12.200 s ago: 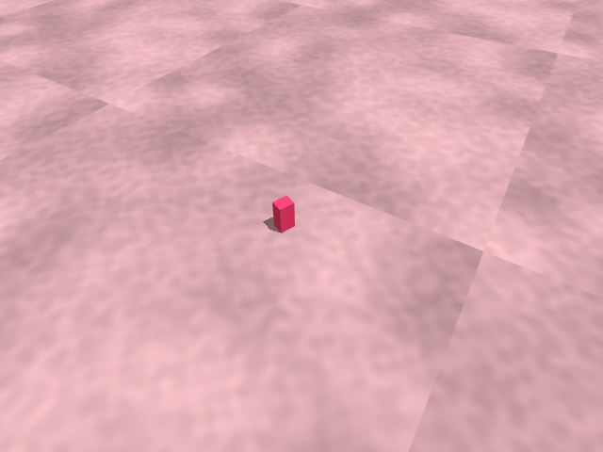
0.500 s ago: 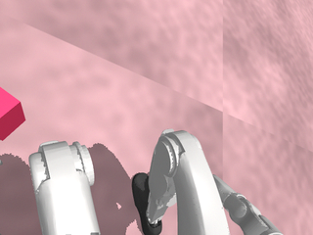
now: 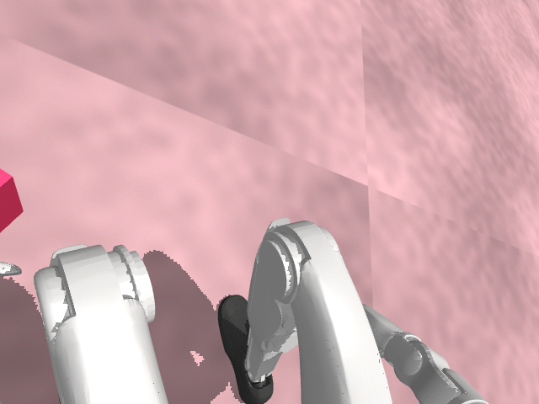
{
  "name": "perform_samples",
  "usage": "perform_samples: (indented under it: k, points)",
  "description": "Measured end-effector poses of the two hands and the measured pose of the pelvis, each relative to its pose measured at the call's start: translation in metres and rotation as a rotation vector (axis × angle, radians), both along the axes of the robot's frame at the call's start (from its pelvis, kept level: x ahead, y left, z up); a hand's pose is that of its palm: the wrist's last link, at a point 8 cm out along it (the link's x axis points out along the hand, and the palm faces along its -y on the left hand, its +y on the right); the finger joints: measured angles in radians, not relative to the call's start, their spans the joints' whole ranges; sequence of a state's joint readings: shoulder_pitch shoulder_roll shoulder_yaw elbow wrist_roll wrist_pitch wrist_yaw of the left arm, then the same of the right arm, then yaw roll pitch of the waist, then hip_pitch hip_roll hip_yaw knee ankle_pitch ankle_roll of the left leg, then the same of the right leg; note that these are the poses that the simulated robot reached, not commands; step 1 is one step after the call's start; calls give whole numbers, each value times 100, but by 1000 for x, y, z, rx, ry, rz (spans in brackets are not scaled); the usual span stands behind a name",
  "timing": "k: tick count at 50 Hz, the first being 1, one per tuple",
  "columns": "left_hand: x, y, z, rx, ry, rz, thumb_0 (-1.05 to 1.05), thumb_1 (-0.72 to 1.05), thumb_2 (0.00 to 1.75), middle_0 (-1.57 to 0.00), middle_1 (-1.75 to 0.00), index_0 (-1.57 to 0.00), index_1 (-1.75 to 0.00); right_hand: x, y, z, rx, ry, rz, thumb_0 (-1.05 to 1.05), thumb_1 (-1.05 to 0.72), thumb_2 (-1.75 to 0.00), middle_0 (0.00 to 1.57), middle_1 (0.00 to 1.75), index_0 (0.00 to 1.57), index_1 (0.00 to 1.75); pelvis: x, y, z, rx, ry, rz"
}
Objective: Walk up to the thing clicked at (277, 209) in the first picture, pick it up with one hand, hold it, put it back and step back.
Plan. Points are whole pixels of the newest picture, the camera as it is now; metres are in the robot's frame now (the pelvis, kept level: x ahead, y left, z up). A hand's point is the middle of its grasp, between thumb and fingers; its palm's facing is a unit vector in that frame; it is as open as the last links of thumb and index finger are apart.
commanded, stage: close in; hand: left
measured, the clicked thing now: out of the picture +0.42 +0.30 -0.20
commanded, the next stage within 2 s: rest palm in 0.12 s
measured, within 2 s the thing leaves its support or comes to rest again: leaves its support in 1.74 s
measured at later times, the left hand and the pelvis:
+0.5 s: hand out of the picture +0.40 +0.31 -0.15, palm faces +0.43 -0.90 +0.01, open 16.0 cm; pelvis +0.00 +0.00 +0.00, yaw -1 degrees
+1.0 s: hand out of the picture +0.41 +0.31 -0.15, palm faces +0.44 -0.90 +0.01, open 10.9 cm; pelvis +0.00 +0.00 +0.00, yaw -2 degrees
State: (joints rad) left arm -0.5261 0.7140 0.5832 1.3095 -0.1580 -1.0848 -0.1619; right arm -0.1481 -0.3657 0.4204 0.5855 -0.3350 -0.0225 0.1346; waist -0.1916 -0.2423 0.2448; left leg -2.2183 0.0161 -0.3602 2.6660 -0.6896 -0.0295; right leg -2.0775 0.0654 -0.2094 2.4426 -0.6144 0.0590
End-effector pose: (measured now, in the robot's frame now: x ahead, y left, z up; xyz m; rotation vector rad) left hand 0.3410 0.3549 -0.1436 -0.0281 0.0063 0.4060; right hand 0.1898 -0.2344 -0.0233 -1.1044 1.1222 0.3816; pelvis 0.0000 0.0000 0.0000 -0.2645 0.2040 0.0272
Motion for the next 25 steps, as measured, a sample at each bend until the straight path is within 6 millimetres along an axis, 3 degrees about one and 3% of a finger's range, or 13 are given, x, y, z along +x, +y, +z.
perform_samples:
  k: [14, 25]
  points:
    - [4, -15, -5, -25, 12, 26, -1, -48, 8, -5, -5, -5, -5, 1, 1, 1, 6, 11, 7, 0, -91, -90, 21, 30, 21, 30, 0, 1, 1, -6, 1, -6]
    - [15, -8, -8, 15, 6, 34, -1, -29, 17, -13, -10, -12, -10, -8, 0, 3, -29, 43, -2, 0, -89, -90, 21, 30, 21, 30, -1, 2, 1, -18, -7, -13]
